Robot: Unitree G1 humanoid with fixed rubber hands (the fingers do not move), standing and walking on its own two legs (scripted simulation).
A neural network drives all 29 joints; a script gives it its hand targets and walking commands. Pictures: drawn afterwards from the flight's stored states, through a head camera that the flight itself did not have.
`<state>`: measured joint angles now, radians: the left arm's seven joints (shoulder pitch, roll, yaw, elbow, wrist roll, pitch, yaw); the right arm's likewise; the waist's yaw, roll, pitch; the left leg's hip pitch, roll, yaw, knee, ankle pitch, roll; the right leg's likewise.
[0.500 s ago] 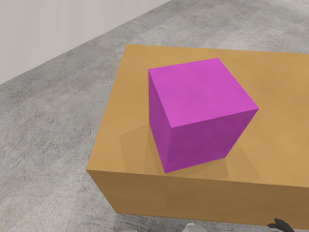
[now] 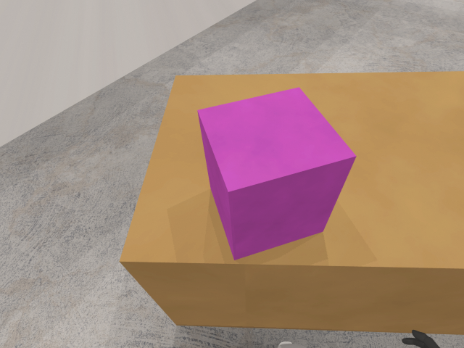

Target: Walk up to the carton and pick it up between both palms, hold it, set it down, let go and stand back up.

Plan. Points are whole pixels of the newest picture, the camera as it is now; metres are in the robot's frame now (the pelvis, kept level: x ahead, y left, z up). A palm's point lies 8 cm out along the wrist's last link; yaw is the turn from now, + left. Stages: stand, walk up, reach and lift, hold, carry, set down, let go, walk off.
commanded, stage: walk up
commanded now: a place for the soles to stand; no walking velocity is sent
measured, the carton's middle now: (265, 176) +0.44 -0.05 +0.01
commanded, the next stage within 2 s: none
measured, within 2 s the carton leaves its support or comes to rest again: neither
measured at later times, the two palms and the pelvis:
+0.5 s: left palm out of the picture +0.10 +0.35 -0.08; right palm out of the picture +0.12 -0.31 -0.09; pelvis +0.02 +0.02 +0.00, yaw +0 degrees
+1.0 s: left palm out of the picture +0.10 +0.35 -0.07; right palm out of the picture +0.12 -0.31 -0.09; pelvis +0.01 +0.02 +0.00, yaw +0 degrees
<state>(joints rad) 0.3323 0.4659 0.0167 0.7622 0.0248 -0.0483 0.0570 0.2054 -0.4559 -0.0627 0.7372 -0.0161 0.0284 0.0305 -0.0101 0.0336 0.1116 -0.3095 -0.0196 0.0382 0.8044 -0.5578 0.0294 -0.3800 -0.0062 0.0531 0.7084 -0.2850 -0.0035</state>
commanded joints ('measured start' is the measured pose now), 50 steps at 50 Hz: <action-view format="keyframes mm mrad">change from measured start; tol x16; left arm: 1 -80 248 83 -37 4 -17 -11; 50 -87 177 45 11 -12 -10 -17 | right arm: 1 52 -154 -50 8 7 1 5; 50 -116 -152 -22 37 -7 -27 -5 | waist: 1 7 -217 -12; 8 14 52 -50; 30 -2 -127 -230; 50 16 -33 -63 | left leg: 1 -66 43 -75 54 36 -6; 5 158 20 -48 -225 163 9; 9 -39 299 -468 -540 -116 130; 14 -92 147 -191 -283 438 75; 19 20 82 -149 -251 110 30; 22 -1 254 -338 -425 272 87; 27 51 119 -113 -153 546 39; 50 -114 153 -183 -333 143 90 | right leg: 1 -44 -227 369 -354 -199 -208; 9 -63 42 -16 112 -237 -30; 15 170 -82 110 -147 181 -87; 18 53 -222 314 -185 77 -192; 23 -31 16 -53 40 -124 -34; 27 156 -105 105 -60 367 -109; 31 107 -214 250 -78 470 -188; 36 17 -4 -21 44 23 -44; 42 42 -151 202 -107 215 -136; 50 105 -38 73 -98 3 -67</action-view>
